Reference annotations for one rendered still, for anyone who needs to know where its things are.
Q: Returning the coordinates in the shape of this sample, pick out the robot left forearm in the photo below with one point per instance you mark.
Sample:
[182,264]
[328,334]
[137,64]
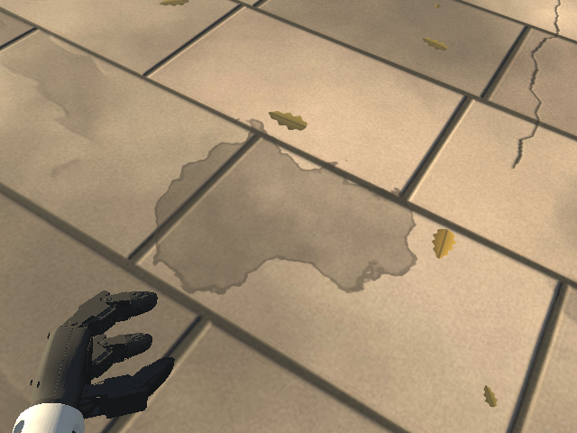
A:
[50,418]

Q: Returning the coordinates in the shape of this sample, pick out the robot left hand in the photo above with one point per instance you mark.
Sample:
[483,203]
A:
[72,358]

